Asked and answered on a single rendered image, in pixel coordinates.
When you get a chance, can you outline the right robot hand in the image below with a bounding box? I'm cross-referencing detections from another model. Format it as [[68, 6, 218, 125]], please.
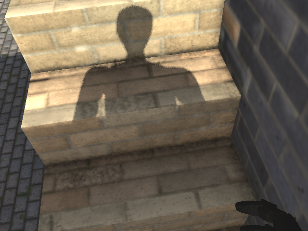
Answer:
[[235, 199, 302, 231]]

